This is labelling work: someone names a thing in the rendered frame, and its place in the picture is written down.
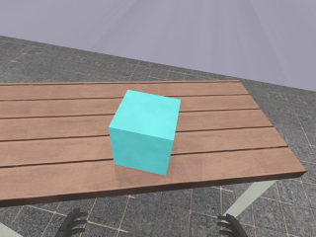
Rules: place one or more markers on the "table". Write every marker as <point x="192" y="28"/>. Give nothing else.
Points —
<point x="55" y="143"/>

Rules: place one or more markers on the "right robot hand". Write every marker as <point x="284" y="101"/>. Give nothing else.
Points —
<point x="234" y="226"/>

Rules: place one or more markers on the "left robot hand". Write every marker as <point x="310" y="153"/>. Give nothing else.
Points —
<point x="65" y="230"/>

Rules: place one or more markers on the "carton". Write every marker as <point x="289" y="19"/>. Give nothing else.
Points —
<point x="142" y="131"/>

